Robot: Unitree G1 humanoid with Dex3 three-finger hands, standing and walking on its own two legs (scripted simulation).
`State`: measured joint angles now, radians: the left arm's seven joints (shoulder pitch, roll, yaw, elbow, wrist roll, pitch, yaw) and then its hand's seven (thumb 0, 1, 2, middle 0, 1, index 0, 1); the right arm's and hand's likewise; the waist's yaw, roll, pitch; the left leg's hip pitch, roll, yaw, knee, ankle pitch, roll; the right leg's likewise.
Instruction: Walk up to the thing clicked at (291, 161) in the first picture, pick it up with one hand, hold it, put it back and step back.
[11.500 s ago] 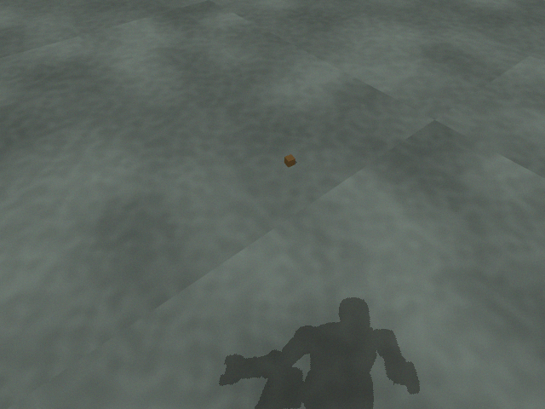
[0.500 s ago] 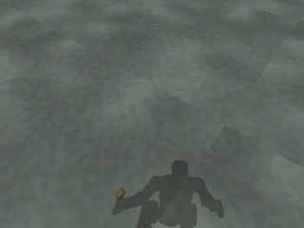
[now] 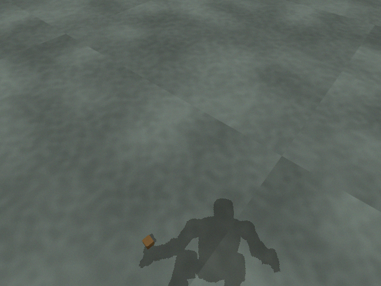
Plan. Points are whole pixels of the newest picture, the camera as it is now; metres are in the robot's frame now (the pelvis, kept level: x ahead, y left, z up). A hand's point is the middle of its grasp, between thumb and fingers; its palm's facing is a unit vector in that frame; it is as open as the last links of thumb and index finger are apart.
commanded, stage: rise first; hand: left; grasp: from above
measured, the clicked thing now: (148, 242) +0.42 +0.23 -0.76
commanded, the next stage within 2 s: none
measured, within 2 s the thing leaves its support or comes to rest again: neither
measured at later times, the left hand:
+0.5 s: hand out of the picture +0.13 +0.26 -0.22, palm faces -0.08 -0.89 -0.45, open 12.7 cm
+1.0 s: hand out of the picture +0.12 +0.27 -0.28, palm faces -0.16 -0.77 -0.62, open 13.7 cm
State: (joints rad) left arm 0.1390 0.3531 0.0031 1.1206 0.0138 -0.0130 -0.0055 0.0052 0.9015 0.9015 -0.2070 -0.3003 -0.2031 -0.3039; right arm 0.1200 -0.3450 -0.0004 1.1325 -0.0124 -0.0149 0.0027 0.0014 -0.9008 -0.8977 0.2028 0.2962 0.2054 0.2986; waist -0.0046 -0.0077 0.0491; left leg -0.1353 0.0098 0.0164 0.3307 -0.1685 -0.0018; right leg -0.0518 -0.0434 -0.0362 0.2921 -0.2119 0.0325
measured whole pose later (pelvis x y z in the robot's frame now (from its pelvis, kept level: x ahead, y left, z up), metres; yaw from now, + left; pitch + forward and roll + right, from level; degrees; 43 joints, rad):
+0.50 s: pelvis -0.01 +0.00 -0.06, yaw -1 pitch +13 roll -1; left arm 0.03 0.31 0.17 0.88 0.20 0.16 0.06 0.00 -0.24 0.89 -0.21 -0.85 -0.20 -0.86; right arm 0.25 -0.24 -0.03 0.66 0.02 -0.06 0.00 0.00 -0.89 -0.89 0.20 0.30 0.21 0.30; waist -0.03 0.00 -0.07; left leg -0.73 0.04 0.01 0.89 -0.40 -0.01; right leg -0.65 -0.03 -0.02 0.87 -0.45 0.02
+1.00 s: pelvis -0.02 -0.01 -0.13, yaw -1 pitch +23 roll -2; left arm 0.14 0.30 0.17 0.58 0.36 0.25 0.17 0.00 -0.40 0.94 -0.10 -0.95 -0.09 -0.96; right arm 0.15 -0.22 -0.03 0.60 -0.01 -0.14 -0.04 0.00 -0.79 -0.87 0.20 0.30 0.20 0.30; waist -0.02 0.01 -0.15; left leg -1.15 0.05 -0.03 1.30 -0.55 -0.02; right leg -1.06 -0.02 -0.04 1.28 -0.62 0.01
